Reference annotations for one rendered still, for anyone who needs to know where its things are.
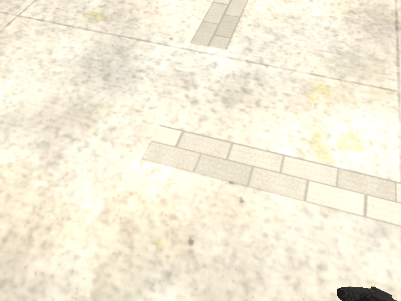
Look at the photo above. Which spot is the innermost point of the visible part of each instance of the robot right hand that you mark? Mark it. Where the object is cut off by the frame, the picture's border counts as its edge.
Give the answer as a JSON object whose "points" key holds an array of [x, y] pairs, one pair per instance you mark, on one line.
{"points": [[363, 294]]}

